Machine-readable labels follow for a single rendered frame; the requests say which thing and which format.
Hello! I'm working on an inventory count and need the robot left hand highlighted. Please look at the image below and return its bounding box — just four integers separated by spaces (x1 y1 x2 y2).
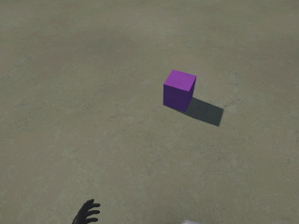
72 199 101 224

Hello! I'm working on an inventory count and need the carton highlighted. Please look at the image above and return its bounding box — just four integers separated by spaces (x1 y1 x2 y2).
163 69 197 112

